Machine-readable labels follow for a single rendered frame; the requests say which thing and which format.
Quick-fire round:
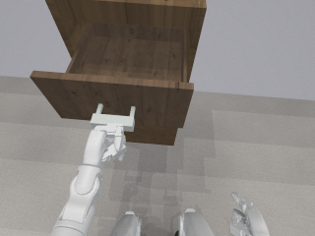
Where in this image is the right robot shin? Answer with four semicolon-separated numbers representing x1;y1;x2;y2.
185;208;195;212

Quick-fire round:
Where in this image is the handle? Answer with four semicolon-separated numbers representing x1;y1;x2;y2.
90;103;136;132

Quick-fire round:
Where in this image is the right robot hand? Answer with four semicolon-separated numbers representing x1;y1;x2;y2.
229;192;270;236

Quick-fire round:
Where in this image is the cabinet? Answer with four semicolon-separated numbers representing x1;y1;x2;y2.
45;0;207;146

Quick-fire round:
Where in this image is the drawer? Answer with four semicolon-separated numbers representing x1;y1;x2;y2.
30;22;194;129

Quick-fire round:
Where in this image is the left robot hand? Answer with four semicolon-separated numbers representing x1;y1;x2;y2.
83;123;127;169

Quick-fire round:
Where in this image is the left robot forearm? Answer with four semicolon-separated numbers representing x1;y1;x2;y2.
49;164;104;236

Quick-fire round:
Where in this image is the robot right thigh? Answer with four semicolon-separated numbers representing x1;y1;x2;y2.
178;211;215;236

